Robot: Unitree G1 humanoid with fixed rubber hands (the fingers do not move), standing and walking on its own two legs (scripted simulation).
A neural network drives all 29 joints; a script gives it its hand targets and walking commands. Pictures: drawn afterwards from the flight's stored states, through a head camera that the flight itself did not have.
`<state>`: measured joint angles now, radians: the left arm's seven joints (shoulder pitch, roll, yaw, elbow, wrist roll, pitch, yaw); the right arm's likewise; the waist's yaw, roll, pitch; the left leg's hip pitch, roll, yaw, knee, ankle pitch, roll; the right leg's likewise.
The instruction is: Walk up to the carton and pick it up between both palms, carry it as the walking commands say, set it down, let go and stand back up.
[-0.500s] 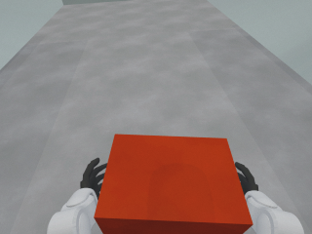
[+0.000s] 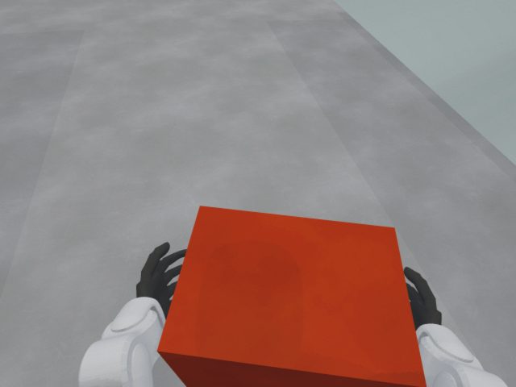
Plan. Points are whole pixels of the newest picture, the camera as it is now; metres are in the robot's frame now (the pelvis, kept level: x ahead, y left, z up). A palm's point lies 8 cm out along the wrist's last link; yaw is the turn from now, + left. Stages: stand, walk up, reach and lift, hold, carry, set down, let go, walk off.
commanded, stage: carry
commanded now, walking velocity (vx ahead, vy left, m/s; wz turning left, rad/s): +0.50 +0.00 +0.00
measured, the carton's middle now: (280, 323) +0.24 -0.01 +0.00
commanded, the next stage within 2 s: none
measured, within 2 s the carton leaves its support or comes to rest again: neither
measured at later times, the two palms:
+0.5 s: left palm (171, 151) +0.54 +0.19 +0.06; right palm (336, 150) +0.59 -0.15 +0.03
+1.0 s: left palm (180, 63) +0.91 +0.23 +0.06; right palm (306, 76) +0.88 -0.11 +0.05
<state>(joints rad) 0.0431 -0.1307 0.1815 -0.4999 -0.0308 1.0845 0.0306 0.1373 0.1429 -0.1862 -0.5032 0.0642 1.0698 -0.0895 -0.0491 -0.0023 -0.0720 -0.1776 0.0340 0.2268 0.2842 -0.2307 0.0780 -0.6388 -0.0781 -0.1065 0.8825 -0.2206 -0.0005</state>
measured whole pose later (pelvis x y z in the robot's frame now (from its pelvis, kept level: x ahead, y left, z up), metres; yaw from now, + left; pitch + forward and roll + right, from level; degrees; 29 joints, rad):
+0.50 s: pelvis +0.34 -0.02 -0.01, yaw +5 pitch +4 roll +0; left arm 0.06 -0.13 0.21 -0.50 -0.03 1.09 0.06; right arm 0.06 0.13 -0.17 -0.42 0.05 1.10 -0.07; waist 0.05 0.03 -0.03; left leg -0.57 0.10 0.10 0.90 -0.34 0.00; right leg -0.28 -0.05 -0.26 0.40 -0.19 -0.06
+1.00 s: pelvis +0.67 +0.07 +0.00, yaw +0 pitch +6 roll -1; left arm 0.07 -0.13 0.20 -0.54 -0.04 1.09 0.03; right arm 0.14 0.15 -0.17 -0.52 0.07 1.09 -0.10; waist -0.05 0.00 -0.05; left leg -0.16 0.05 0.22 0.31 -0.26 0.02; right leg -0.61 -0.07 -0.13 0.80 -0.28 0.00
